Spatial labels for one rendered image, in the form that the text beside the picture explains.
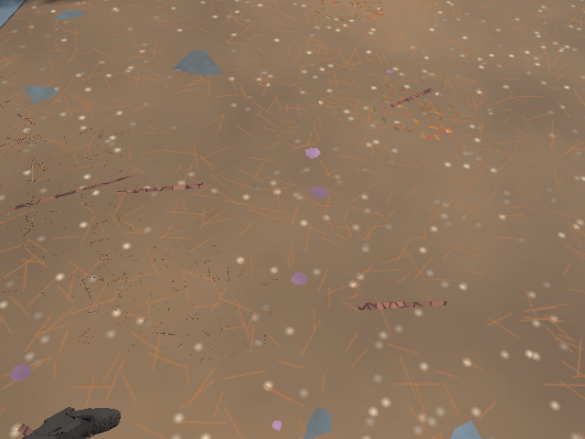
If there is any robot left hand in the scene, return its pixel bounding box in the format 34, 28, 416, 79
22, 407, 121, 439

